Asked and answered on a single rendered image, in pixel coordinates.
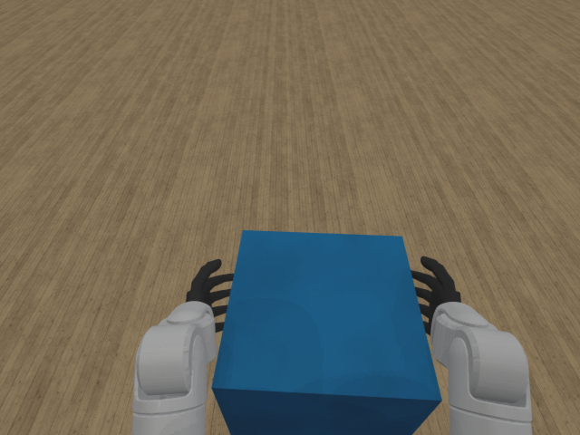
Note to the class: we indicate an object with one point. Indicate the right robot forearm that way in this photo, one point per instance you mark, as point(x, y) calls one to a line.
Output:
point(488, 373)

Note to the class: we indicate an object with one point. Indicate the right robot hand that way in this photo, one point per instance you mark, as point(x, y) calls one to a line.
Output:
point(442, 286)

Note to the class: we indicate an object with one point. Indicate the carton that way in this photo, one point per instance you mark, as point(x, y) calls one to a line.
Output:
point(323, 335)

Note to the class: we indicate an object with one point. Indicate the left robot hand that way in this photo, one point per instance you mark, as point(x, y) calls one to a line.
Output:
point(202, 284)

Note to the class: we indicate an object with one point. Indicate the left robot forearm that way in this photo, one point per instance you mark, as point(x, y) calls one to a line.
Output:
point(170, 374)

